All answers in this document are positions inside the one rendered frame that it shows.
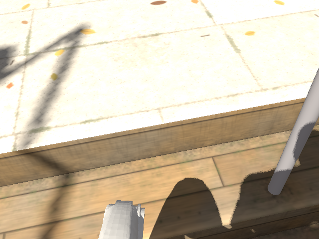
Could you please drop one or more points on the left robot thigh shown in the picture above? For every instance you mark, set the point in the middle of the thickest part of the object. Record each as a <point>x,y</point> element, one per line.
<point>123,221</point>

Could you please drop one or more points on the left robot shin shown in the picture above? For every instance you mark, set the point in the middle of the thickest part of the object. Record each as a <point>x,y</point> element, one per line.
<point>108,206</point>

